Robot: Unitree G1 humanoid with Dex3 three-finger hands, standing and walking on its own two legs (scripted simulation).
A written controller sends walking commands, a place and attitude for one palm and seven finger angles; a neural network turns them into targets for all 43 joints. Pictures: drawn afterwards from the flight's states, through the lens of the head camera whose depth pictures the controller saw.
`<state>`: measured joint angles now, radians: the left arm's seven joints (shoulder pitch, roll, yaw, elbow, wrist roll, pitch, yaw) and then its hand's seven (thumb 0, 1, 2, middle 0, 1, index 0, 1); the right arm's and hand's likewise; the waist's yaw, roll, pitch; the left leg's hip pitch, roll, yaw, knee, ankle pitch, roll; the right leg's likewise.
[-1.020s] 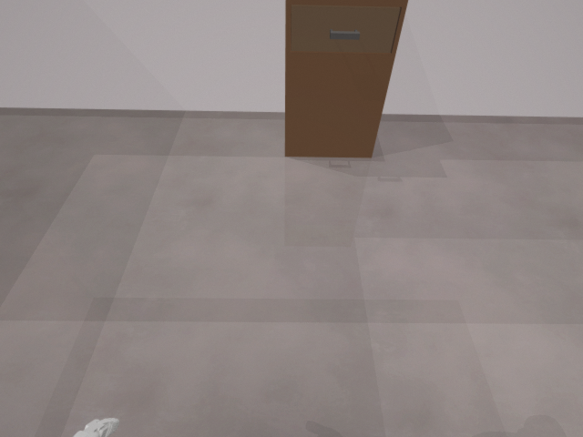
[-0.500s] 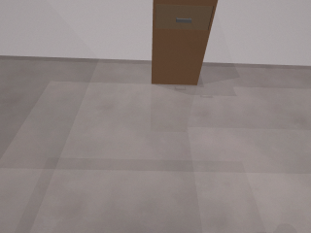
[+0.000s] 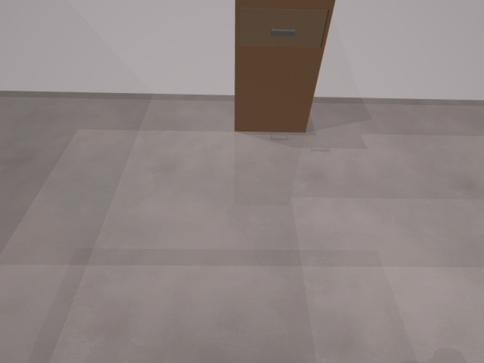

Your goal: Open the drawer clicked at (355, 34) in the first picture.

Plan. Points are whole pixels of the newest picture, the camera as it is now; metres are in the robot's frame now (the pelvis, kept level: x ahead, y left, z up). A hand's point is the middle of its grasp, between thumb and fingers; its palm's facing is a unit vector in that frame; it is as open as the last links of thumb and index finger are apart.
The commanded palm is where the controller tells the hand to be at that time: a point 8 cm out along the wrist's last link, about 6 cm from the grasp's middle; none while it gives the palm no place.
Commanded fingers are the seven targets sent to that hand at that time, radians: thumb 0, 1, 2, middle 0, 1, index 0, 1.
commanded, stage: look at it before walking up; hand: left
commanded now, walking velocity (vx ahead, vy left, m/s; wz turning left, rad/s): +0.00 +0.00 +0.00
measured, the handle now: (282, 31) +1.66 -0.12 -0.10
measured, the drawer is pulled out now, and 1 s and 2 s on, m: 0.00 0.00 0.00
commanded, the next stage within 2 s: walk to a spot facing it in 0.42 s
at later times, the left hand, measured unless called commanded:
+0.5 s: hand out of the picture +0.07 +0.24 -0.16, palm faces -0.03 -0.94 -0.33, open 7.4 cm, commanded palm none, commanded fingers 0.00 0.90 0.90 -0.20 -0.30 -0.20 -0.30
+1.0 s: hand out of the picture +0.13 +0.12 -0.18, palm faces -0.13 -0.96 -0.23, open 7.4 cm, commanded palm none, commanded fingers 0.00 0.90 0.90 -0.20 -0.30 -0.20 -0.30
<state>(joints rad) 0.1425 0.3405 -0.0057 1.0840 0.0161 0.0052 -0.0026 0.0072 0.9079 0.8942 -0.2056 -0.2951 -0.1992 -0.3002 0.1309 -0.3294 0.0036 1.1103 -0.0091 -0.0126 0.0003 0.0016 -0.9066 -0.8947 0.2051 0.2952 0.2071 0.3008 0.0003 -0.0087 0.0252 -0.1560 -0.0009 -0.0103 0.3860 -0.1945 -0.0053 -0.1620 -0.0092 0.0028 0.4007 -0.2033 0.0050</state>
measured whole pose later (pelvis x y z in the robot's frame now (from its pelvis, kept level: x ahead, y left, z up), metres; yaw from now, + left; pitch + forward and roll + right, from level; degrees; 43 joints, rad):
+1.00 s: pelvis +0.09 -0.07 -0.02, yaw -12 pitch -1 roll +1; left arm 0.34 0.19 0.04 1.01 0.02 -0.04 -0.02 0.01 0.91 0.89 -0.20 -0.29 -0.20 -0.30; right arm 0.29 -0.23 -0.04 1.11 -0.02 0.00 0.00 0.00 -0.91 -0.89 0.20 0.29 0.20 0.30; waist 0.03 0.02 0.05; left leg -0.38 0.11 0.06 1.11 -0.41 -0.02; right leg -0.25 0.03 -0.08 0.60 -0.34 -0.09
